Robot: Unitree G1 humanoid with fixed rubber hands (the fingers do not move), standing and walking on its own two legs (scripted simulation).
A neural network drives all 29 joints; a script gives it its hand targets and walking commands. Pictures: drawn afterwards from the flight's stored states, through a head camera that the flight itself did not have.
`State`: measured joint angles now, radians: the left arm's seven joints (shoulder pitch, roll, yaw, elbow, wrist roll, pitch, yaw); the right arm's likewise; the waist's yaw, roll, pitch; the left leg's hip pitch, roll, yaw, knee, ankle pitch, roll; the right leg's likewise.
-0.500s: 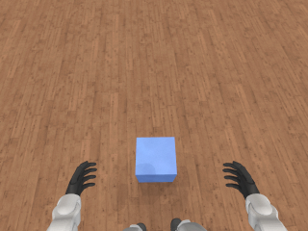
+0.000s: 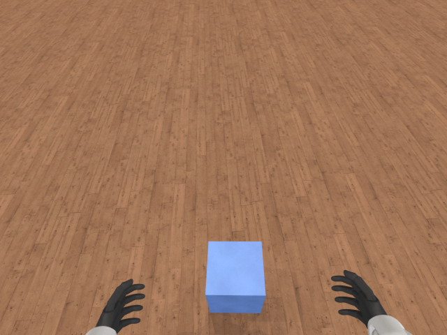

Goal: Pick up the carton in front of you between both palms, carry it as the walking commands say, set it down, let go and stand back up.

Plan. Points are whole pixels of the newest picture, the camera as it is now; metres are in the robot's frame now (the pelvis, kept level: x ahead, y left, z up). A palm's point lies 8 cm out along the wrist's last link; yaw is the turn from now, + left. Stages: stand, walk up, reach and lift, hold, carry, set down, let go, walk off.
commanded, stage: let go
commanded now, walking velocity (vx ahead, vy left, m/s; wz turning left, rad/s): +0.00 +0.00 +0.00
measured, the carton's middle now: (235, 278) +0.43 +0.00 -0.65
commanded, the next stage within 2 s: stand in 0.10 s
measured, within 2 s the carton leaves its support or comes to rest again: neither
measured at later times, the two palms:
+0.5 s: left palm out of the picture +0.15 +0.29 -0.08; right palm (401, 322) +0.15 -0.29 -0.09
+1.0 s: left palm out of the picture +0.12 +0.29 -0.09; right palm out of the picture +0.13 -0.30 -0.09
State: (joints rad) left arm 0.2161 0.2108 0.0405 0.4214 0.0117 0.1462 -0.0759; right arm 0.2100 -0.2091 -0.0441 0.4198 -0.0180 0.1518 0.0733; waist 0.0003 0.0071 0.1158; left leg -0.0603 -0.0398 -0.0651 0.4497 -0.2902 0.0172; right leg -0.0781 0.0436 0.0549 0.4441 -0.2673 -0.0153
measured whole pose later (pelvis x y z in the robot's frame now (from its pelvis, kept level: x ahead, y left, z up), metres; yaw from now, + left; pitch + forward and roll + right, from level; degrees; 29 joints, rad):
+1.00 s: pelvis +0.01 -0.01 +0.00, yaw +0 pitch -2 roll +0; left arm 0.16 0.36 0.03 0.87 0.02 0.00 0.02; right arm 0.15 -0.37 -0.01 0.89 -0.02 -0.01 -0.03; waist 0.00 0.01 0.01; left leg -0.10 -0.04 -0.07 0.40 -0.27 0.01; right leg -0.12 0.04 0.05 0.41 -0.25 -0.02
